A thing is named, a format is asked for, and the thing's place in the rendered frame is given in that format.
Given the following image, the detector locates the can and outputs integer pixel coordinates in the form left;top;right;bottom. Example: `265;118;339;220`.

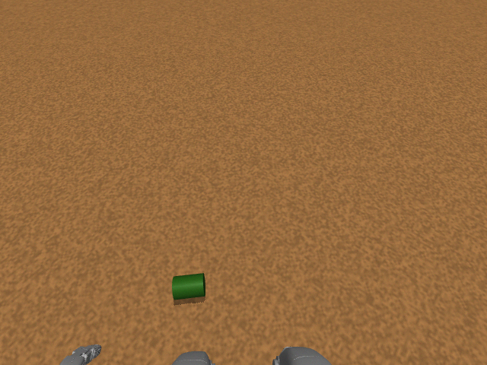
172;273;205;300

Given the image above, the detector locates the left robot hand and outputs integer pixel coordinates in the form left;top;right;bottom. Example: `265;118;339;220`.
60;344;101;365

